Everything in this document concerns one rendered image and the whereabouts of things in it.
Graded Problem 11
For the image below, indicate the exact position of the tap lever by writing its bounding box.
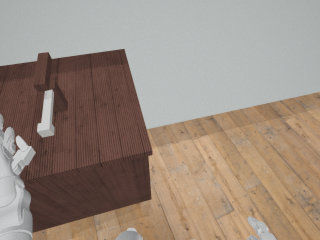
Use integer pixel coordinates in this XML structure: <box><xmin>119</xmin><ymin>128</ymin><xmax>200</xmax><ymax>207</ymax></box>
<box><xmin>37</xmin><ymin>89</ymin><xmax>55</xmax><ymax>138</ymax></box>

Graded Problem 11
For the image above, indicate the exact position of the left robot thigh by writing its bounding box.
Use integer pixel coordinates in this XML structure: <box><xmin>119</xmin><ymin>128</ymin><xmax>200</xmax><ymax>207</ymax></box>
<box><xmin>115</xmin><ymin>230</ymin><xmax>143</xmax><ymax>240</ymax></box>

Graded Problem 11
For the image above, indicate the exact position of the counter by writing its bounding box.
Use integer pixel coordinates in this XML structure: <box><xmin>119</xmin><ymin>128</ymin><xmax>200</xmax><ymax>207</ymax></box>
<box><xmin>0</xmin><ymin>49</ymin><xmax>153</xmax><ymax>233</ymax></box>

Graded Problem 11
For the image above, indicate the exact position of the left robot shin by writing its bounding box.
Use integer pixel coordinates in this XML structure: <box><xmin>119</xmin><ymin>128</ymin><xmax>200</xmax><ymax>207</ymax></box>
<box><xmin>127</xmin><ymin>228</ymin><xmax>137</xmax><ymax>232</ymax></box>

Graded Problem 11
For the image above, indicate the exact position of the robot left hand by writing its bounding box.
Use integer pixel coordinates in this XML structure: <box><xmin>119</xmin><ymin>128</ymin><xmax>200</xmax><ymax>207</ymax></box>
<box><xmin>0</xmin><ymin>114</ymin><xmax>36</xmax><ymax>179</ymax></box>

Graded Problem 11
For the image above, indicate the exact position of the robot right hand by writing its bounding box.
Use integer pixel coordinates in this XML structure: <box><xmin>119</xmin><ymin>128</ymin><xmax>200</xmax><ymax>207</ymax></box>
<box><xmin>247</xmin><ymin>216</ymin><xmax>276</xmax><ymax>240</ymax></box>

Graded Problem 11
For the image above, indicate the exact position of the left robot forearm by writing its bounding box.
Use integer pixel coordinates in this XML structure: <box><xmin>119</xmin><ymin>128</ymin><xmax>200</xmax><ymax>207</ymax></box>
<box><xmin>0</xmin><ymin>175</ymin><xmax>33</xmax><ymax>240</ymax></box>

